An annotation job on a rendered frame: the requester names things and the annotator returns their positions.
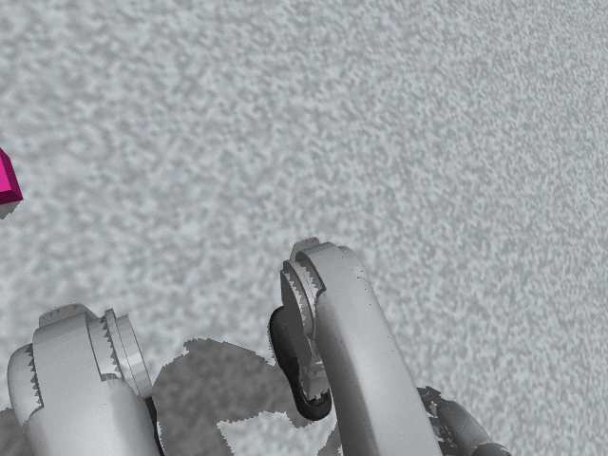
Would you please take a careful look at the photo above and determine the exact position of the right robot hand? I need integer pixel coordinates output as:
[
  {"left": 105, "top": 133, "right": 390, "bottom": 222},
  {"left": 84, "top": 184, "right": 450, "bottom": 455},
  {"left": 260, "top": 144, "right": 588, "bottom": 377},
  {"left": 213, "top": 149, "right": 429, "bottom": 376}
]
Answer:
[{"left": 417, "top": 386, "right": 493, "bottom": 456}]

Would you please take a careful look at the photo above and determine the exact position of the carton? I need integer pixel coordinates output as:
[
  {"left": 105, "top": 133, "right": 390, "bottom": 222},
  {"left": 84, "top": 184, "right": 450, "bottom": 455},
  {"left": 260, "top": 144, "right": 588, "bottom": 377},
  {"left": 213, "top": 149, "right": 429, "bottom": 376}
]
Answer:
[{"left": 0, "top": 148, "right": 23, "bottom": 205}]

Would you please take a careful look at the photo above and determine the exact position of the right robot foot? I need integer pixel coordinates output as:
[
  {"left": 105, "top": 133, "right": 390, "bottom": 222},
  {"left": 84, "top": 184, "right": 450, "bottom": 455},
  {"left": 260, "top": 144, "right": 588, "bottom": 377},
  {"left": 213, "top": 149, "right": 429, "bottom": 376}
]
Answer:
[{"left": 269, "top": 306, "right": 332, "bottom": 421}]

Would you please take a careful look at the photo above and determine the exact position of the left robot foot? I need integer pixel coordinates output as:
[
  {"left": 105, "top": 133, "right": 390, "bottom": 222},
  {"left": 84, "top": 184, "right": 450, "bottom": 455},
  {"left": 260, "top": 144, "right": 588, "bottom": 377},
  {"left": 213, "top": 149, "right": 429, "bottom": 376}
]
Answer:
[{"left": 144, "top": 396, "right": 165, "bottom": 456}]

